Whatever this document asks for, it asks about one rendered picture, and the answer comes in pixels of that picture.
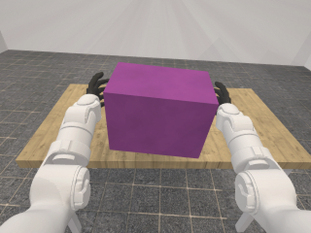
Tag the left robot forearm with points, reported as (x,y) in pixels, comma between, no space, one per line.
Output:
(72,144)

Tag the left robot upper arm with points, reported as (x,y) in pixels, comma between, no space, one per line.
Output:
(59,190)

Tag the right robot upper arm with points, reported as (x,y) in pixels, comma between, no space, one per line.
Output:
(268,196)

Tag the right robot forearm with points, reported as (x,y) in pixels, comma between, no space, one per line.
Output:
(242,139)

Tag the robot left hand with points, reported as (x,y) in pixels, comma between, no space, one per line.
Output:
(93,86)

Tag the carton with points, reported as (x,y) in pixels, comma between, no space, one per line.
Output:
(159,110)

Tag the table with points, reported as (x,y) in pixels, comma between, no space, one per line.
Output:
(215,154)

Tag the robot right hand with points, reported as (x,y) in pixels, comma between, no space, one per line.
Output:
(223,97)

